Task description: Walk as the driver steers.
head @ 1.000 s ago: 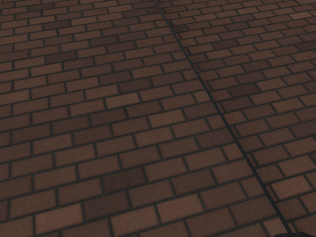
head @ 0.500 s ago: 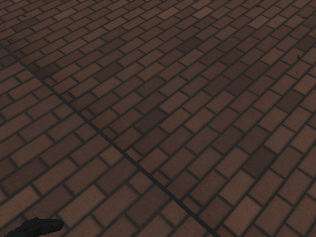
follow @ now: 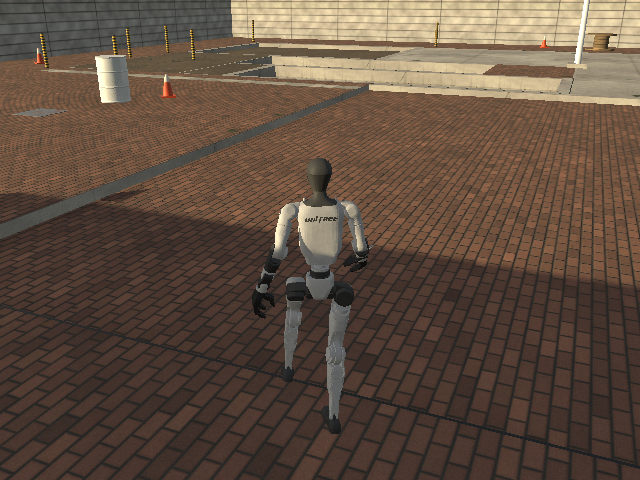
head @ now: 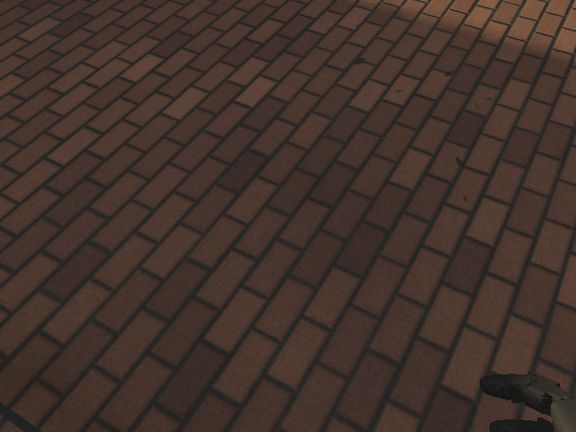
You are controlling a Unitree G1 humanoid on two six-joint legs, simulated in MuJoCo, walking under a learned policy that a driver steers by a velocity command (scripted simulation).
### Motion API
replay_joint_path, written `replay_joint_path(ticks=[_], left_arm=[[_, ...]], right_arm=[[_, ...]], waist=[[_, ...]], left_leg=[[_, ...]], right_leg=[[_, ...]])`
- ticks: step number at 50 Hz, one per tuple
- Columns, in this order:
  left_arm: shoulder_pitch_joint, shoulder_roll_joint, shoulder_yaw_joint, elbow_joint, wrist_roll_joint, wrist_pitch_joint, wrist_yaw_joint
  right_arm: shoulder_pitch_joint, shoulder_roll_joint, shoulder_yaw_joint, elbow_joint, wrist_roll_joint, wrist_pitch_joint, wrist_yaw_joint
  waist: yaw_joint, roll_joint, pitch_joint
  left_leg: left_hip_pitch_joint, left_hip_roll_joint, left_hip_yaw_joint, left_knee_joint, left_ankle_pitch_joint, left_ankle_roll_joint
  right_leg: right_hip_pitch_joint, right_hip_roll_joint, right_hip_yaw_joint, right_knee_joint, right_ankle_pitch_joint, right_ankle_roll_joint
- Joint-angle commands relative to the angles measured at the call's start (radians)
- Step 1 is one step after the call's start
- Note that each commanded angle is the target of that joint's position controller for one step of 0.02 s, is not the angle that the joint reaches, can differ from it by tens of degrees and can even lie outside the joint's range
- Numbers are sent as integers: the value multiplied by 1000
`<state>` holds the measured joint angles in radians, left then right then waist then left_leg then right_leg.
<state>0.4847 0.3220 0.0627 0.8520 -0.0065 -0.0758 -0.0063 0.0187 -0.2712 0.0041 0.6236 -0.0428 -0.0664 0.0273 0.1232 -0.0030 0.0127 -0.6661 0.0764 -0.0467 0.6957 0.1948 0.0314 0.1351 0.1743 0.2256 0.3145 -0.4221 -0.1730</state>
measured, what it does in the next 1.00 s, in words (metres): goes down, turning left: left foot, then right foot 0.14 m lower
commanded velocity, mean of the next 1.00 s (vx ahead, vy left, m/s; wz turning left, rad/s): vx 0.31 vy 0.00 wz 0.57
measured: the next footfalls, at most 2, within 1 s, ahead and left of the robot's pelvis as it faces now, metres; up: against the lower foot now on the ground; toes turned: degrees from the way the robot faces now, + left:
left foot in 0.04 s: +0.22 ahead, +0.17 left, +0.00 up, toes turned -5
right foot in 0.42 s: +0.49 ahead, -0.07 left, -0.14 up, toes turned +6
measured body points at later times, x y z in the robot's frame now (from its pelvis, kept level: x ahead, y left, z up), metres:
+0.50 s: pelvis +0.41 +0.01 -0.12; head +0.45 -0.02 +0.33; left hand +0.61 +0.23 -0.20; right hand +0.39 -0.28 -0.26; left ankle +0.28 +0.15 -0.71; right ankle +0.45 -0.07 -0.86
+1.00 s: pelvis +0.58 +0.02 -0.13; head +0.61 +0.05 +0.32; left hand +0.56 +0.31 -0.24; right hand +0.85 -0.14 -0.23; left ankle +0.60 +0.11 -0.86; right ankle +0.71 -0.10 -0.81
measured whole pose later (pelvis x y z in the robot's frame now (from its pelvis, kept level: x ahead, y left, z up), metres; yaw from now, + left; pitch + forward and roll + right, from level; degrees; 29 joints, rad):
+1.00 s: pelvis +0.58 +0.02 -0.13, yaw +37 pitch +1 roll +0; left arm 0.12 0.25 0.02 0.69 0.02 0.05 0.02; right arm 0.19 -0.31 -0.08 0.68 -0.01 0.06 0.01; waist -0.02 0.00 0.09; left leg -0.37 -0.15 -0.11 0.50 -0.13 0.10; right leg -0.54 -0.03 0.10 0.96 -0.42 0.08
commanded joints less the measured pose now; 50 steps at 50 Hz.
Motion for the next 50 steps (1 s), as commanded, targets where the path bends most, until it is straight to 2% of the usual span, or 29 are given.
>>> replay_joint_path(ticks=[1, 2, 3, 4, 5, 6, 7, 8, 10, 11, 14, 18, 20, 21, 22, 23, 25, 26, 27, 28, 32, 36, 37, 38, 39, 40, 42, 43, 50], left_arm=[[-145, 182, 42, -74, 23, -5, 24], [-168, 191, 44, -75, 38, -4, 21], [-256, 183, 45, -89, 52, -6, 17], [-88, 57, 13, -104, -12, -1, -6], [-206, 50, -16, -112, 26, -11, 10], [-318, 92, -9, -130, 57, -16, 20], [-355, 135, -2, -120, 73, -14, 18], [-390, 157, 6, -124, 82, -12, 0], [-433, 94, -11, -159, 96, -1, -27], [-544, 93, -12, -195, 71, -1, -28], [-365, -35, -67, -158, 44, -2, -77], [-416, 9, -78, -168, 62, -17, -41], [-272, 53, -53, -104, 78, -30, -11], [-175, 92, -38, -86, 76, -31, -6], [-152, 106, -32, -108, 67, -39, -10], [-138, 80, -21, -119, 47, -36, -10], [-227, 13, -25, -136, 31, -32, 9], [-286, 59, -10, -140, 32, -24, 30], [-240, 25, -14, -106, 20, -19, 38], [-321, 64, 2, -114, 23, -13, 43], [-349, -2, -2, -99, -5, -1, 48], [-302, 37, 19, -91, -8, 27, 42], [-317, 51, 21, -98, -11, 34, 35], [-245, 13, 13, -100, -3, 40, 20], [-183, 1, 8, -161, 19, 68, 15], [-216, 28, 1, -163, 48, 81, 23], [-288, 41, -2, -182, 34, 90, 37], [-287, 54, 0, -188, 43, 95, 42], [-293, 31, -13, -205, 23, 125, 34]], right_arm=[[209, -174, -75, 28, -1, -21, -13], [300, -186, -91, 68, 15, -32, -18], [506, -208, -110, 131, 21, -36, -33], [559, -281, -127, 146, -9, -69, -32], [594, -215, -117, 168, 8, -66, -14], [549, -193, -109, 191, 24, -72, -10], [465, -179, -111, 188, 22, -75, -20], [418, -169, -104, 190, 19, -70, -38], [376, -148, -93, 227, 10, -59, -46], [391, -126, -90, 239, 14, -70, -63], [236, -133, -104, 211, 36, -63, -80], [385, -98, -115, 243, 14, -5, -84], [424, -138, -133, 253, 37, 36, -81], [404, -154, -137, 233, 64, 49, -69], [577, -45, -107, 213, 110, 50, -70], [624, -43, -88, 229, 94, 47, -81], [537, -70, -97, 236, 23, 47, -58], [513, -64, -91, 204, 5, 55, -37], [487, -61, -87, 200, -17, 57, -14], [450, -28, -68, 158, 2, 66, 0], [292, -40, -71, 106, 12, 75, 36], [344, -45, -78, 100, 7, 83, 21], [425, -66, -88, 111, 1, 74, 11], [396, -153, -110, 97, 4, 68, -6], [358, -274, -141, 50, 38, 84, -14], [373, -261, -149, 23, 64, 101, -19], [245, -170, -120, 19, 45, 123, -35], [199, -149, -111, 11, 47, 124, -41], [184, -214, -140, -10, 27, 123, -16]], waist=[[-189, -54, -63], [-222, -78, -106], [-337, -62, -131], [-269, 433, -242], [-329, 435, -219], [-298, 281, -35], [-263, 92, 22], [-230, 15, 65], [-162, 35, 74], [-176, 28, 105], [-28, -12, -23], [-98, -28, 89], [-52, -126, 39], [-7, -101, -44], [-104, -167, -201], [-87, -217, -268], [-118, -90, -170], [-151, -131, -191], [-155, -120, -114], [-187, -212, -143], [-188, -83, -64], [-205, -68, -122], [-259, -30, -165], [-232, 178, -178], [-169, 262, -267], [-231, 74, -331], [-160, -12, -85], [-127, 12, -48], [-137, 84, -113]], left_leg=[[294, -29, -5, -49, -69, 60], [410, -38, 4, -74, -57, 69], [625, -36, -5, -92, -118, 69], [1070, 195, -454, -269, -518, 183], [1039, 224, -659, -403, -606, 169], [922, 208, -618, -395, -471, 156], [822, 175, -562, -370, -423, 156], [726, 150, -512, -351, -360, 153], [489, 89, -417, -385, -346, 173], [403, 27, -363, -394, -496, 144], [-38, -87, -219, -291, -668, 110], [117, -135, -214, 4, -728, 59], [143, -215, -96, 438, -834, 28], [66, -246, -39, 708, -941, 25], [-116, -185, -25, 871, -1014, 19], [-280, -110, -20, 901, -931, 13], [-253, -69, 14, 698, -664, -49], [-146, -34, 47, 625, -550, -70], [-110, -13, 54, 560, -496, -65], [-60, 37, 24, 439, -446, -60], [169, -13, 106, 139, -327, 28], [394, -132, 191, -5, -381, 118], [531, -144, 164, -108, -314, 165], [676, 7, -65, -215, 149, 237], [832, 280, -527, -184, 623, 450], [811, 299, -558, -267, 425, 470], [562, 189, -416, -351, 61, 362], [495, 120, -359, -359, 10, 306], [410, 4, -373, -344, -185, 220]], right_leg=[[-45, -237, 59, 227, 1059, -12], [-66, -214, 48, 399, 1011, 2], [-204, -204, 42, 698, 993, 10], [-748, -35, -88, 1166, 540, 113], [-867, -21, -80, 1182, -98, 98], [-978, -81, -10, 1076, -124, 86], [-981, -135, 8, 983, -102, 94], [-956, -180, -1, 862, -97, 106], [-742, -202, -142, 657, 39, 165], [-714, -218, -135, 547, 250, 174], [-105, -160, -223, 352, 932, 169], [-152, -206, -173, 50, 959, 187], [-6, -318, -98, -210, 1133, 140], [115, -402, -69, -96, 1302, 111], [361, -568, -71, 276, 1763, 122], [458, -662, -58, 362, 1695, 79], [162, -524, -138, 192, 1291, 75], [4, -563, -111, 120, 1173, -10], [-86, -517, -164, 127, 1360, -8], [-139, -565, -148, 128, 1206, -29], [-314, -443, -331, 96, 1054, 35], [-308, -431, -426, 386, 1134, 90], [-373, -415, -448, 603, 1029, 119], [-554, -296, -473, 888, 215, 173], [-806, -118, -355, 1211, -321, 236], [-830, -173, -168, 1207, -250, 245], [-836, -225, -151, 1026, -107, 241], [-791, -238, -152, 917, -61, 245], [-618, -165, -155, 585, 50, 247]])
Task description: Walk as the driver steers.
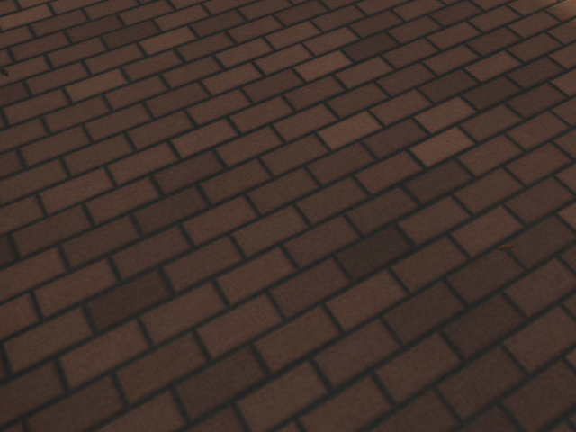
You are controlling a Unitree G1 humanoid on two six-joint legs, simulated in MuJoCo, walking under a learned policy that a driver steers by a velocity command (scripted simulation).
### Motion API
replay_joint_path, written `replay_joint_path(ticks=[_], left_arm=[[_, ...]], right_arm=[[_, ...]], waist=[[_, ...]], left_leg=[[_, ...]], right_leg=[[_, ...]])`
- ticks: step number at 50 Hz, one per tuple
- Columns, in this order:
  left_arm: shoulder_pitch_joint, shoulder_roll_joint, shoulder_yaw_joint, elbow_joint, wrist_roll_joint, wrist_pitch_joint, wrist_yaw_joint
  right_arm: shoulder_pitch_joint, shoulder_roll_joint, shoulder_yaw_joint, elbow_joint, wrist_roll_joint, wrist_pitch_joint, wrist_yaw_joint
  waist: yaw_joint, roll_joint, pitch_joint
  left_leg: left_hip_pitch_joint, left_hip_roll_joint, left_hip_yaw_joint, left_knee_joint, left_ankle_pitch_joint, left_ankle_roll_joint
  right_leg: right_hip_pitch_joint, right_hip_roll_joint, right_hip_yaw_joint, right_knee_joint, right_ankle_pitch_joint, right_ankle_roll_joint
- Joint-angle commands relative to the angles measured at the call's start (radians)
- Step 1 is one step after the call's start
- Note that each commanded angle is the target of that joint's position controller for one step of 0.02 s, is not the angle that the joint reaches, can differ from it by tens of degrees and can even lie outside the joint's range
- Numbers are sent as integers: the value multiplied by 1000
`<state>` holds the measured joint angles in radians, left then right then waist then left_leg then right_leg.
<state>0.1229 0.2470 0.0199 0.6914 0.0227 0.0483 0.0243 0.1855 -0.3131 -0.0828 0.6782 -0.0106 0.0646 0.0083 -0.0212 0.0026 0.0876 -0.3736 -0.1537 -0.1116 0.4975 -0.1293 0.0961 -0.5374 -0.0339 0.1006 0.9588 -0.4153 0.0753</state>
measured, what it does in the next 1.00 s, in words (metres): steps to the right: right foot, then left foot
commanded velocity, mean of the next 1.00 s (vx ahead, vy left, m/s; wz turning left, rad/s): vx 0.01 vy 0.00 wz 0.08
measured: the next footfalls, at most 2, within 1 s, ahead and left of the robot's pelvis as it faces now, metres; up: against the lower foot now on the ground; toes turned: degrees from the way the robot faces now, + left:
right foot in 0.18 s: +0.11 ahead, -0.15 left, +0.00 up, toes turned +17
left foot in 0.58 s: +0.00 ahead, +0.03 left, +0.00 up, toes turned +12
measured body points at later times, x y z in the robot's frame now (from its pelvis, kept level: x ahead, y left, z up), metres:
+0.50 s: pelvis +0.03 -0.08 +0.01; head +0.06 -0.09 +0.46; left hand +0.05 +0.21 -0.09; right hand +0.23 -0.30 -0.12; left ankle -0.05 +0.03 -0.69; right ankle +0.08 -0.16 -0.73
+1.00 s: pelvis +0.01 -0.11 -0.01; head +0.05 -0.13 +0.44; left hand +0.11 +0.18 -0.11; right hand +0.15 -0.38 -0.14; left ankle -0.04 +0.02 -0.72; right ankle +0.02 -0.19 -0.73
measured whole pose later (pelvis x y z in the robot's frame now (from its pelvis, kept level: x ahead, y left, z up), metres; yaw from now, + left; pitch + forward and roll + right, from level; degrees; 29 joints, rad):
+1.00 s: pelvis +0.01 -0.11 -0.01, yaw +0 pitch +0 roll +0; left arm 0.23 0.30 0.07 0.71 0.01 0.05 -0.04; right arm 0.14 -0.31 -0.05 0.77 -0.02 0.04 -0.03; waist 0.02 0.05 0.09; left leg -0.27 0.09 0.12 0.78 -0.48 -0.03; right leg -0.31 0.04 -0.05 0.65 -0.33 -0.07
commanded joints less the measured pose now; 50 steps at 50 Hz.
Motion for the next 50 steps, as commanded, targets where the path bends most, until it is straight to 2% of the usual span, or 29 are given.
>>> replay_joint_path(ticks=[1, 5, 7, 8, 9, 10, 11, 12, 13, 15, 17, 21, 24, 26, 28, 29, 30, 31, 32, 34, 35, 37, 38, 41, 45, 47, 48, 49, 50], left_arm=[[48, 105, 29, -53, -7, -1, 4], [22, 113, 29, -70, -14, -22, 6], [95, 117, 31, -51, -20, -33, 13], [135, 120, 35, -40, -13, -40, 21], [134, 185, 48, -47, 3, -45, 31], [69, 294, 69, -76, 20, -42, 26], [61, 260, 67, -76, 22, -36, 17], [33, 189, 49, -84, 12, -36, 11], [2, 159, 41, -84, 5, -36, 6], [-9, 151, 41, -84, 0, -39, 6], [48, 148, 43, -68, -2, -42, 3], [132, 159, 48, -30, -5, -46, 4], [130, 172, 52, -10, 1, -37, -5], [143, 179, 55, 13, 0, -25, -11], [154, 168, 52, 33, -10, -23, -12], [188, 109, 33, 33, -13, -32, -19], [201, 50, 14, 19, -25, -43, -26], [148, 92, 22, 34, -21, -33, -20], [113, 122, 33, 29, -21, -28, -22], [98, 163, 53, 24, -21, -22, -31], [119, 161, 58, 26, -16, -18, -35], [136, 140, 65, 33, -14, -4, -37], [137, 125, 65, 31, -13, 4, -38], [120, 103, 59, 14, -17, 17, -54], [103, 112, 63, -29, -29, 22, -74], [146, 109, 68, -29, -20, 14, -70], [196, 134, 78, -14, -9, 1, -58], [227, 281, 111, -28, 0, -15, -43], [312, 358, 132, -15, -15, -18, -53]], right_arm=[[14, -172, -55, -68, -7, -7, 5], [-4, -174, -65, -82, -16, -3, 14], [-36, -156, -59, -87, -10, -5, 14], [-47, -138, -52, -86, 0, -7, 9], [-9, -86, -37, -88, 10, -12, 3], [6, -51, -28, -111, 15, -16, -3], [27, -134, -46, -88, -27, -20, -6], [35, -143, -52, -65, -26, -22, -1], [56, -129, -48, -43, -21, -17, 5], [94, -108, -38, -22, -13, -6, 18], [62, -100, -28, -20, -5, -1, 15], [-1, -68, -3, -20, 4, 6, 6], [-6, -48, 16, -2, 13, 8, 0], [22, -41, 25, 23, 17, 1, -8], [65, -39, 35, 55, 3, -18, -19], [55, -70, 38, 57, -16, -33, -26], [-15, -116, 38, 46, -20, -43, -35], [-47, -82, 43, 50, -11, -49, -36], [-61, -87, 41, 53, -11, -53, -38], [-14, -139, 20, 70, -9, -46, -53], [-3, -132, 19, 69, -4, -42, -59], [18, -97, 25, 61, -7, -36, -60], [9, -89, 26, 59, -11, -34, -61], [-47, -87, 23, 45, -19, -34, -59], [-52, -128, 4, 44, -13, -41, -45], [-61, -137, -3, 44, -2, -43, -38], [-30, -129, -4, 54, -2, -47, -32], [-10, -77, 8, 21, -12, -45, -25], [-125, -39, 26, -53, -20, -28, -34]], waist=[[1, 93, -183], [-10, 143, -167], [23, 171, -181], [52, 161, -174], [34, 25, -166], [11, -241, -134], [8, -195, -127], [-10, -121, -110], [-27, -91, -93], [-31, -150, -110], [3, -142, -121], [54, -173, -132], [60, -214, -130], [47, -215, -123], [14, -156, -128], [41, -51, -159], [87, 122, -124], [57, 118, -97], [54, 129, -72], [19, 200, -35], [11, 220, -39], [0, 139, -41], [9, 105, -37], [17, 134, -38], [6, 160, -92], [42, 120, -114], [71, 17, -138], [67, -251, -133], [112, -322, -163]], left_leg=[[108, 226, -335, -151, 67, 145], [92, 206, -432, -138, 3, 106], [71, 196, -437, -103, 43, 64], [22, 164, -418, -65, -8, 20], [-50, 86, -330, 55, -183, -37], [-213, -94, -89, 254, -390, -85], [-179, -23, -72, 443, -419, -97], [-144, -4, -82, 523, -370, -99], [-117, -1, -77, 585, -316, -104], [-126, -10, -47, 671, -286, -118], [-143, -5, -28, 653, -298, -133], [-108, 25, -19, 428, -342, -141], [51, 53, 56, 206, -387, -119], [143, 60, 94, 35, -299, -98], [316, 96, 60, -227, -34, -66], [439, 233, -87, -278, -6, -36], [368, 391, -215, -245, 201, 23], [209, 399, -133, -187, 207, 57], [220, 352, -94, -175, 174, 41], [255, 349, -66, -169, 189, 41], [269, 390, -71, -157, 298, 73], [289, 466, -70, -147, 479, 149], [291, 468, -42, -148, 480, 155], [299, 423, 56, -134, 399, 108], [306, 444, 112, -63, 385, 66], [256, 437, 168, 56, 310, 14], [169, 394, 225, 218, 165, -44], [-80, 264, 295, 494, -273, -123], [-248, 112, 140, 628, -582, -137]], right_leg=[[63, 53, -23, -88, 56, -7], [141, 99, -12, -235, 48, -37], [259, 106, -30, -382, 74, -63], [354, 89, -35, -526, 151, -74], [409, -69, 117, -682, 62, -110], [411, -312, 454, -793, -22, -217], [330, -342, 468, -757, 98, -282], [287, -290, 373, -722, 188, -283], [265, -221, 261, -696, 272, -262], [323, -156, 146, -655, 457, -249], [393, -153, 112, -631, 554, -257], [500, -169, 118, -614, 529, -272], [451, -161, 102, -615, 499, -273], [426, -157, 99, -585, 577, -268], [336, -138, 75, -531, 590, -201], [234, -105, 58, -505, 446, -144], [192, 0, -29, -520, 188, -105], [331, 6, -54, -502, 86, -101], [304, 33, -49, -476, 139, -106], [187, 73, -82, -345, 129, -115], [146, 77, -96, -239, 20, -115], [66, 59, -109, -3, -144, -100], [45, 40, -106, 35, -144, -89], [68, 16, -130, -55, -77, -69], [180, 29, -183, -229, -31, -90], [284, 56, -208, -379, 79, -114], [396, 53, -121, -504, 201, -138], [514, -188, 271, -622, 497, -209], [517, -324, 537, -644, 750, -378]])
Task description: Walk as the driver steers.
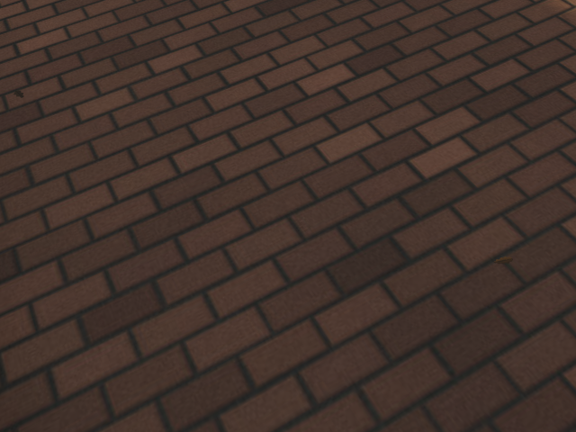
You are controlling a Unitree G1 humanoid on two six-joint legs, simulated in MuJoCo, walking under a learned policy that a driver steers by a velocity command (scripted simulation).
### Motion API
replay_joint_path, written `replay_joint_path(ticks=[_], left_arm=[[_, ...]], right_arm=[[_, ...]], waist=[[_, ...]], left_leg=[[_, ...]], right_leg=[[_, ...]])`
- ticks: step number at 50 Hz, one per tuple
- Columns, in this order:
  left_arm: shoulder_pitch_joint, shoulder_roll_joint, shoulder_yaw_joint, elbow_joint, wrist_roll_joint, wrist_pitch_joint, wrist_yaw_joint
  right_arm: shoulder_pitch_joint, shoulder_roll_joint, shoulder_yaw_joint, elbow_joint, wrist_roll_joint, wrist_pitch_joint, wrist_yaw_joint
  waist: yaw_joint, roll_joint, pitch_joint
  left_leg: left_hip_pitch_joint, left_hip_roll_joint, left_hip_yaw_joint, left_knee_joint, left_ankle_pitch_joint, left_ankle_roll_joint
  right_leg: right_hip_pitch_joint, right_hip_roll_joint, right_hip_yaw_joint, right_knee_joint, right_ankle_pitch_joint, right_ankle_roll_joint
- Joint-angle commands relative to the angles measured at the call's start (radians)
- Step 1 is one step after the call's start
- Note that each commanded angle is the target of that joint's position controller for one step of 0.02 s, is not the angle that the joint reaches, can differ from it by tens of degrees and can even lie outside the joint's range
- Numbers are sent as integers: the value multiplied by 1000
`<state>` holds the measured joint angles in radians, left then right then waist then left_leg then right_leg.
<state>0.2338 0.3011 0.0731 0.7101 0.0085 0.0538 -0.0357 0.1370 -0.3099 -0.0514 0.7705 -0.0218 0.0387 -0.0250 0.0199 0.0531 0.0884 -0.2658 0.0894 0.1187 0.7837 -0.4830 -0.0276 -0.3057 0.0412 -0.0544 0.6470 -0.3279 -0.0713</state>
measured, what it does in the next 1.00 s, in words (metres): walks ahead: left foot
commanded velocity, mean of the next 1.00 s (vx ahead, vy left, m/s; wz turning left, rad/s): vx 0.40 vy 0.00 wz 0.00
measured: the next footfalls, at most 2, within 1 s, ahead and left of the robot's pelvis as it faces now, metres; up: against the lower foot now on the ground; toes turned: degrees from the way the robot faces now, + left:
left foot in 0.68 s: +0.18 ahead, +0.10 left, +0.00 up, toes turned -11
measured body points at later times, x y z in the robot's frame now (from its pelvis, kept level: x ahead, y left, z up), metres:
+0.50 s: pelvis +0.05 -0.01 +0.02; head +0.06 -0.02 +0.47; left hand +0.21 +0.23 -0.09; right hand +0.08 -0.32 -0.09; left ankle +0.11 +0.11 -0.68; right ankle +0.00 -0.08 -0.72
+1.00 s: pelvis +0.34 +0.03 +0.01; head +0.38 +0.05 +0.46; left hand +0.58 +0.27 -0.06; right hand +0.27 -0.25 -0.10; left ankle +0.14 +0.10 -0.72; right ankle +0.53 -0.11 -0.67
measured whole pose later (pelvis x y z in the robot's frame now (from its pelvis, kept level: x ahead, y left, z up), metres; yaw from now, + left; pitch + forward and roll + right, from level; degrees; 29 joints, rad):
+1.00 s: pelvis +0.34 +0.03 +0.01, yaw +5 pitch +5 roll -2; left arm 0.00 0.31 -0.02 0.62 0.05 -0.05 -0.05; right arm 0.56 -0.28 -0.05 0.89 0.01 -0.06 0.01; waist -0.11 -0.02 0.00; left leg 0.14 -0.11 -0.30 0.19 -0.36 0.14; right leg -0.73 -0.03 0.03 0.71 -0.09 0.03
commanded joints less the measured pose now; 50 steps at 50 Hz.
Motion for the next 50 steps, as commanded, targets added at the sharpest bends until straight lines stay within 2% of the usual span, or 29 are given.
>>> replay_joint_path(ticks=[1, 2, 3, 4, 6, 9, 13, 19, 20, 21, 22, 24, 28, 31, 32, 33, 34, 35, 36, 37, 38, 39, 41, 43, 46, 48, 50], left_arm=[[195, 262, 74, -36, -10, -21, 7], [128, 222, 63, -47, -10, -13, 15], [55, 189, 53, -62, -8, -3, 23], [17, 170, 47, -76, -15, 1, 31], [25, 169, 46, -82, -14, 1, 29], [60, 194, 56, -76, -13, -3, 29], [81, 173, 45, -72, -2, -1, 41], [93, 160, 28, -57, 13, -7, 49], [120, 160, 27, -46, 15, -9, 47], [129, 155, 24, -38, 22, -13, 41], [120, 145, 16, -30, 28, -21, 36], [120, 156, 15, -19, 36, -43, 29], [125, 178, 21, 10, 35, -88, 35], [72, 177, 20, 13, 26, -108, 34], [37, 176, 18, 9, 20, -109, 33], [22, 161, 11, 8, 21, -113, 33], [-3, 122, -5, -3, 36, -122, 34], [-63, 39, -35, -75, 35, -140, 24], [-120, 83, -29, -93, 49, -148, 25], [-148, 115, -24, -89, 59, -155, 18], [-137, 125, -26, -76, 62, -162, 9], [-132, 124, -28, -73, 64, -161, 2], [-145, 115, -37, -75, 72, -136, -8], [-219, 103, -49, -108, 65, -116, -11], [-354, 74, -70, -166, 50, -115, -16], [-420, 56, -83, -202, 41, -118, -19], [-426, 66, -82, -222, 31, -121, -13]], right_arm=[[-72, -72, -7, -131, -13, 1, -4], [-65, -77, -9, -115, -1, -6, -1], [-64, -87, -12, -104, 5, -16, 1], [-54, -100, -15, -101, -5, -18, 1], [-10, -95, -14, -85, -13, -9, 8], [-20, -82, -9, -98, -8, -1, 10], [-17, -95, -12, -93, -2, 7, 3], [-27, -102, -11, -89, 4, 5, 1], [-15, -102, -8, -86, -4, 1, 9], [-27, -100, -6, -85, -12, -5, 19], [-27, -96, -4, -79, -16, -11, 30], [-64, -102, -2, -80, -7, -26, 41], [-81, -97, 7, -94, 8, -51, 61], [-26, -96, 7, -94, 16, -59, 70], [40, -88, 7, -76, 14, -63, 71], [145, -104, -4, -39, 9, -69, 68], [342, -163, -29, 22, 4, -81, 59], [444, -272, -55, 25, -6, -91, 52], [389, -223, -45, 15, 6, -90, 62], [330, -203, -46, -1, 7, -89, 60], [324, -192, -48, -4, 6, -92, 57], [327, -186, -46, -1, 8, -93, 49], [332, -149, -34, 12, 19, -102, 41], [356, -148, -37, 25, 25, -109, 39], [377, -150, -46, 40, 23, -111, 35], [403, -153, -50, 56, 27, -113, 31], [392, -164, -53, 65, 35, -118, 24]], waist=[[62, -202, -155], [36, -144, -95], [4, -116, -58], [-5, -136, -66], [-10, -122, -118], [4, -107, -125], [25, -153, -121], [34, -146, -109], [41, -140, -142], [49, -155, -128], [47, -185, -94], [64, -188, -41], [65, -149, -20], [18, -142, -4], [-27, -122, -11], [-77, -74, -36], [-161, 70, -98], [-179, 293, -126], [-146, 162, -53], [-120, 39, -9], [-109, -16, -30], [-90, -33, -30], [-67, -6, -2], [-72, 6, 28], [-100, 7, 47], [-125, 31, 36], [-113, 42, 14]], left_leg=[[-386, -84, -173, 416, -171, -6], [-394, -62, -186, 412, -68, 2], [-383, -40, -193, 355, 30, 2], [-363, -38, -190, 328, 83, -4], [-326, -61, -183, 329, 128, -21], [-355, -74, -195, 268, 156, -35], [-365, -74, -192, 205, 179, -40], [-325, -77, -194, 135, 154, -17], [-301, -80, -187, 114, 148, -10], [-302, -80, -185, 85, 146, -1], [-313, -77, -167, 49, 148, 7], [-321, -67, -149, -8, 144, 24], [-301, -68, -155, -84, 129, 85], [-143, -77, -110, -184, 133, 131], [-7, -98, -72, -255, 162, 148], [181, -144, -62, -292, 134, 162], [417, -86, -225, -356, 12, 199], [557, 192, -803, -580, -355, 310], [512, 220, -1016, -659, -367, 346], [471, 196, -893, -602, -258, 346], [442, 147, -785, -587, -161, 334], [403, 108, -720, -605, -107, 319], [321, 50, -639, -638, 20, 300], [257, 17, -600, -662, 171, 309], [180, -26, -556, -653, 434, 298], [158, -26, -556, -649, 619, 278], [168, -2, -566, -635, 802, 252]], right_leg=[[310, -376, 619, -328, 549, -251], [255, -323, 541, -332, 434, -230], [213, -253, 472, -342, 364, -182], [207, -212, 441, -342, 376, -157], [215, -178, 413, -320, 471, -140], [228, -159, 449, -313, 415, -127], [228, -158, 474, -318, 383, -115], [225, -175, 521, -300, 457, -123], [230, -166, 544, -333, 218, -138], [216, -157, 584, -379, -101, -156], [203, -167, 608, -426, -274, -168], [197, -198, 618, -461, -333, -182], [235, -259, 536, -478, -294, -175], [152, -266, 413, -489, -242, -140], [75, -246, 344, -455, -229, -121], [-35, -199, 261, -340, -159, -101], [-186, -116, 136, -30, 29, -66], [-483, 27, -2, 330, -81, 12], [-640, 40, 122, 439, -97, 23], [-667, -31, 154, 490, -15, 29], [-628, -60, 150, 488, 34, 42], [-595, -76, 139, 458, 44, 56], [-543, -90, 118, 389, 63, 86], [-538, -75, 74, 335, 88, 108], [-477, -40, 28, 176, 189, 128], [-383, -20, 12, 63, 263, 118], [-263, -7, 18, -19, 323, 91]])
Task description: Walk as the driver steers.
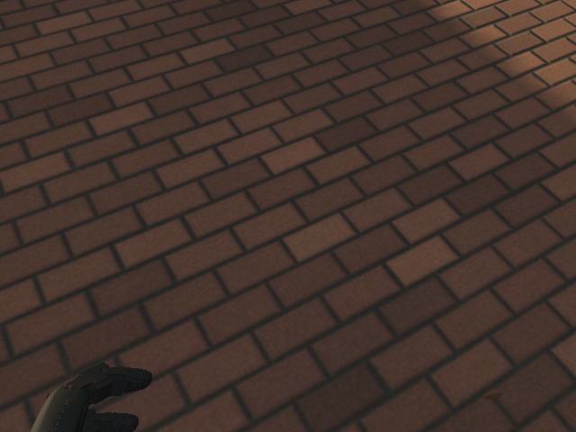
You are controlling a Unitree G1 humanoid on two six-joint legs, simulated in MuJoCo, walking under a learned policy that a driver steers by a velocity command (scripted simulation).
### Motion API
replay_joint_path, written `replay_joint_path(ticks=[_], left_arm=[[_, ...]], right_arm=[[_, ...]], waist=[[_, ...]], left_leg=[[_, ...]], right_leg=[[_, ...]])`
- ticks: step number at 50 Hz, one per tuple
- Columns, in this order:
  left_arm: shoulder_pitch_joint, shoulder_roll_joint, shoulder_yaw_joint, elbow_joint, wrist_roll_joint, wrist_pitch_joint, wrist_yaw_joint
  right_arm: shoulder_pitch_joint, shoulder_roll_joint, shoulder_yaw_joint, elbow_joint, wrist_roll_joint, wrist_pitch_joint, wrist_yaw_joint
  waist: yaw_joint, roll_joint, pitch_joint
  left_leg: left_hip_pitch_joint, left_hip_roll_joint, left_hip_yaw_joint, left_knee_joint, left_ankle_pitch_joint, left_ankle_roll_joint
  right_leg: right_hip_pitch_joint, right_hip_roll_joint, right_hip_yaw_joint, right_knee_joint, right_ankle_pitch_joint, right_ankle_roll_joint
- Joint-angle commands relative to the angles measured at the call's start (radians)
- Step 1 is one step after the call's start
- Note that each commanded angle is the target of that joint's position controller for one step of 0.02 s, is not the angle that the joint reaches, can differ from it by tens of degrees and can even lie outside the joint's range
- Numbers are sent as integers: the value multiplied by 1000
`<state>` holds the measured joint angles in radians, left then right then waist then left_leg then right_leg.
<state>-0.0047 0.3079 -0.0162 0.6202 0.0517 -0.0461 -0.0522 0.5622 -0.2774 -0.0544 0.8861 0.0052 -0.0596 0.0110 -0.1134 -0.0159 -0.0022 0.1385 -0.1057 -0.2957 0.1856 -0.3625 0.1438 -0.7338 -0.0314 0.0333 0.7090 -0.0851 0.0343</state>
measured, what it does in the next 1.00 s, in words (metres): walks ahead, turning right: right foot, then left foot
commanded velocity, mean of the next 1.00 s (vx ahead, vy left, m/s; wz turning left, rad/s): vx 0.98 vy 0.00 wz -0.23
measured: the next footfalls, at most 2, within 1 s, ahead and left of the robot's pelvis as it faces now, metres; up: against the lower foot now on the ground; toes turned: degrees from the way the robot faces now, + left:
right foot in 0.08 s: +0.29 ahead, -0.13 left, +0.00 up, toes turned +8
left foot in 0.50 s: +0.64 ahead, +0.20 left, +0.00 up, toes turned +8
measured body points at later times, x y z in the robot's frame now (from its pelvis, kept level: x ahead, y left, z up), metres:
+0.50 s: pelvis +0.47 +0.06 -0.02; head +0.49 +0.08 +0.43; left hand +0.30 +0.30 -0.15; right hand +0.79 -0.09 -0.04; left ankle +0.60 +0.19 -0.73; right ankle +0.26 -0.13 -0.71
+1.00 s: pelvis +0.94 +0.07 -0.04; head +0.96 +0.07 +0.41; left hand +1.16 +0.30 -0.14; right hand +0.91 -0.19 -0.17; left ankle +0.72 +0.24 -0.59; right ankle +1.02 +0.05 -0.73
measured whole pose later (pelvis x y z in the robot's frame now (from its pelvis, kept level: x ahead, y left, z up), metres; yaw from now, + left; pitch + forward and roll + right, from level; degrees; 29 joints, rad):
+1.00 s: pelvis +0.94 +0.07 -0.04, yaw -17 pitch -1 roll +1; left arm 0.16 0.32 0.05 0.75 0.01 -0.01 -0.04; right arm 0.35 -0.25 -0.02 0.85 -0.04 -0.07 -0.01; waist 0.01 -0.02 0.06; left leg -0.10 0.03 0.09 1.33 -0.41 -0.02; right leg -0.51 0.14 -0.13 0.78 -0.29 -0.22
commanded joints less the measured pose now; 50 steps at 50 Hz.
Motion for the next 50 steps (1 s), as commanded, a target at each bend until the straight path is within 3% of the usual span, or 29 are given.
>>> replay_joint_path(ticks=[1, 3, 4, 5, 6, 7, 9, 11, 13, 17, 19, 22, 24, 25, 26, 27, 28, 29, 31, 34, 36, 41, 43, 44, 46, 47, 48, 49, 50], left_arm=[[-127, 73, 12, -121, -15, -21, 12], [152, 160, 51, -44, -24, -24, 45], [371, 194, 76, 16, -27, -26, 69], [563, 254, 103, 53, 1, -34, 94], [513, 301, 111, 59, 16, -34, 87], [396, 231, 113, 49, 1, -28, 74], [334, 103, 90, 77, -1, -34, 61], [366, 66, 75, 138, 8, -52, 59], [397, 46, 68, 184, -13, -71, 49], [349, 83, 72, 198, -33, -89, 47], [378, 115, 80, 206, -53, -92, 37], [429, 212, 99, 224, -55, -87, 30], [448, 245, 106, 241, -44, -70, 37], [457, 167, 87, 232, -34, -69, 38], [571, -22, 50, 186, -66, -65, 42], [502, 68, 67, 165, -75, -55, 45], [412, 93, 76, 157, -64, -44, 44], [380, 80, 72, 165, -52, -37, 34], [406, 45, 74, 183, -38, -5, 14], [290, -2, 68, 141, -29, 36, -2], [191, -19, 58, 95, -28, 39, -15], [17, -4, 36, 25, -32, 31, -44], [71, 33, 44, 44, -34, 31, -41], [168, 64, 54, 69, -36, 32, -34], [551, 153, 101, 181, -35, 33, -8], [591, 189, 127, 209, -45, 34, 19], [491, 268, 142, 197, -47, 47, 33], [457, 336, 159, 148, -32, 53, 34], [437, 277, 156, 131, -31, 52, 42]], right_arm=[[-77, -208, -52, -58, 10, -22, -14], [-107, -266, -63, -54, 3, -32, -11], [-154, -269, -63, -55, -8, -44, -9], [-156, -148, -34, -68, -23, -58, -11], [-67, -47, -3, -112, 24, -52, -3], [-107, -115, -3, -92, -5, -39, -6], [-259, -128, -4, -104, -40, -24, 14], [-324, -80, 10, -145, -54, -10, 34], [-380, -50, 24, -189, -53, 4, 42], [-569, -72, 50, -301, -62, 3, 68], [-601, -49, 65, -300, -49, -6, 89], [-540, -117, 38, -270, -50, -5, 63], [-237, -179, 1, -180, -65, -8, 25], [-87, -264, -28, -155, -86, -12, -2], [-61, -339, -41, -166, -114, -22, -13], [-108, -303, -42, -172, -77, -12, -12], [-218, -223, -26, -169, -66, -17, -13], [-273, -164, -15, -165, -61, -24, -7], [-288, -117, -3, -144, -51, -36, -7], [-252, -63, 6, -90, -21, -64, 1], [-247, -39, 12, -72, -22, -74, 1], [-224, -109, 3, -49, -27, -78, -22], [-183, -171, -10, -49, -28, -62, -40], [-200, -206, -20, -60, -33, -47, -51], [-289, -246, -35, -98, -48, -11, -55], [-294, -207, -31, -90, -51, -4, -34], [-272, -50, 12, -149, -70, -22, -20], [-252, -84, 19, -261, -40, -47, -17], [-322, -133, 20, -261, -51, -71, -18]], waist=[[63, 107, 70], [195, 98, -124], [310, 90, -208], [352, -47, -323], [234, -369, -448], [214, -241, -298], [203, 1, -73], [158, -14, 18], [125, -53, 67], [72, -49, 151], [87, -20, 139], [53, -11, 57], [-98, -20, -131], [-145, 42, -223], [-28, 306, -372], [-34, 242, -363], [13, 152, -163], [41, 99, -75], [106, 135, -24], [129, 98, 59], [135, 99, 95], [145, 36, 138], [183, 78, 70], [242, 110, 11], [420, 109, -160], [405, -9, -136], [257, -244, -60], [222, -237, -264], [228, -41, -161]], left_leg=[[-258, 182, -126, 14, 826, 50], [-296, 163, -92, 331, 1126, -4], [-394, 131, -72, 572, 1059, -17], [-515, 64, -1, 915, 600, -12], [-722, -53, 98, 1185, -64, -42], [-819, 28, 124, 1226, 13, -23], [-833, 102, 161, 1167, 95, -23], [-844, 132, 149, 1119, 50, -26], [-898, 155, 124, 1040, 11, -34], [-830, 202, 228, 691, 227, -74], [-512, 154, 333, 536, 392, -76], [-383, 97, 351, 464, 323, -69], [-26, 64, 347, 425, 193, -70], [180, 247, 168, 420, -51, -67], [309, 573, -335, 250, -360, -25], [198, 572, -542, 53, -458, -14], [48, 513, -344, 69, -367, -16], [-73, 468, -184, 80, -169, -19], [-209, 412, 26, 46, 37, -40], [-230, 381, 221, -18, 241, -67], [-248, 331, 372, -45, 424, -84], [-207, 287, 578, -70, 853, -121], [-102, 307, 588, 77, 1291, -141], [-76, 328, 580, 212, 1438, -145], [-199, 353, 530, 720, 1409, -121], [-389, 224, 528, 1104, 681, -122], [-769, 67, 468, 1486, -143, -152], [-1004, 54, 243, 1561, -138, -158], [-1061, 115, 195, 1456, -55, -148]], right_leg=[[304, 87, -71, -133, 69, -30], [704, 128, -73, -118, -40, -58], [932, 58, -36, -112, -90, -78], [1115, -151, 193, -145, -481, -114], [1205, -406, 803, -379, -738, -219], [1067, -354, 855, -439, -802, -247], [808, -290, 578, -438, -554, -256], [668, -239, 439, -475, -420, -248], [629, -238, 365, -534, -352, -244], [468, -160, 120, -683, -168, -218], [312, -133, 64, -759, -4, -209], [516, -157, 37, -580, 502, -192], [486, -105, 9, -95, 619, -156], [296, -34, -8, 255, 310, -141], [81, 50, 43, 648, -423, -135], [9, 45, 68, 738, -318, -150], [-42, -14, 54, 707, -200, -151], [-18, -53, 45, 649, -149, -147], [60, -85, 40, 605, -144, -130], [-22, -112, 15, 571, -110, -121], [-40, -99, -35, 487, -6, -123], [128, -10, -202, 85, 173, -183], [249, 74, -261, 41, 132, -208], [350, 105, -260, 40, 77, -223], [751, 136, -168, 10, -43, -284], [893, 103, -72, -70, -106, -318], [977, -41, 241, -23, 95, -384], [1170, -193, 699, -295, -201, -555], [1073, -227, 800, -465, -375, -510]])
Velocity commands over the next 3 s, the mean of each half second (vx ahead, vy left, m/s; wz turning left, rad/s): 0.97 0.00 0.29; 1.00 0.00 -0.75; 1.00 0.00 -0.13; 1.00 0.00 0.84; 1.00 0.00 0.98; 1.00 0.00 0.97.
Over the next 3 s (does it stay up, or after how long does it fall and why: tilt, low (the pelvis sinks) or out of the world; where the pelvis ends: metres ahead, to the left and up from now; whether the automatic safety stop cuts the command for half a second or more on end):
stays up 2.70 0.21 -0.01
